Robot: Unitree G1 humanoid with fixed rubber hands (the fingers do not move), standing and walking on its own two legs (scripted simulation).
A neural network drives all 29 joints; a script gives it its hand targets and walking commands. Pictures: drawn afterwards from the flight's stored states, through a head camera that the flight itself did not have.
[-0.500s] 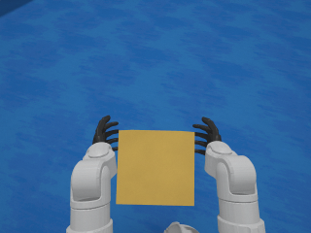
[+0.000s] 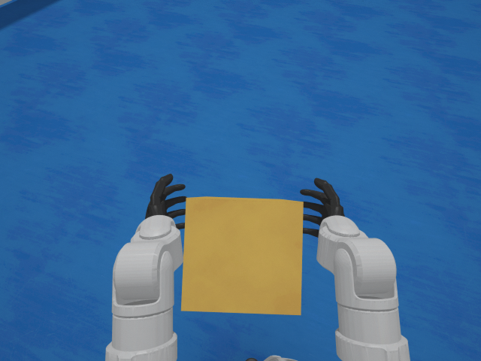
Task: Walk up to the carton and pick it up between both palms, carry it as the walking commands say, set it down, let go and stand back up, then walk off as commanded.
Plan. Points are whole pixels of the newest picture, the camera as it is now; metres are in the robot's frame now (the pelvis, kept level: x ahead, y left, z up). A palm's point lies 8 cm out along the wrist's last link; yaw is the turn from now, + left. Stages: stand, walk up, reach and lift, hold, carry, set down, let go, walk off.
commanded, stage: carry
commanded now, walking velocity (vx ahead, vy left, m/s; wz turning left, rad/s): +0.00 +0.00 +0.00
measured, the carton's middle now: (242, 242) +0.33 +0.00 -0.01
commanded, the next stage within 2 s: none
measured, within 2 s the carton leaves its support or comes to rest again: neither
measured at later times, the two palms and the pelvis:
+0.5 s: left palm (218, 266) +0.23 +0.03 +0.12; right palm (406, 285) +0.20 -0.21 +0.09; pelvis -0.07 -0.07 +0.01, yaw -3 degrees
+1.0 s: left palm (258, 291) +0.20 -0.01 +0.11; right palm (455, 286) +0.19 -0.26 +0.11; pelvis -0.12 -0.13 +0.01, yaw -1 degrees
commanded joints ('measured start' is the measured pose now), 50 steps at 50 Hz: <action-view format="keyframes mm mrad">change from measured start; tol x64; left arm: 1 -418 -1015 -512 -128 -347 6 -253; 50 -418 -983 -520 -82 -342 -10 -248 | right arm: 1 -487 1076 526 -172 305 -41 252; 50 -439 1064 508 -75 289 -43 254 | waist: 1 30 111 -425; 50 44 79 -582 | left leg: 1 20 171 -177 -125 -156 82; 50 143 111 -187 -30 489 40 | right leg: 1 327 -150 254 -210 -192 180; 11 525 -60 277 338 -285 181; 20 38 -121 193 -671 -407 635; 23 371 45 323 1061 -495 398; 28 114 -26 115 -7 -294 119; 33 626 -356 459 49 1189 39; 50 408 -172 302 10 495 90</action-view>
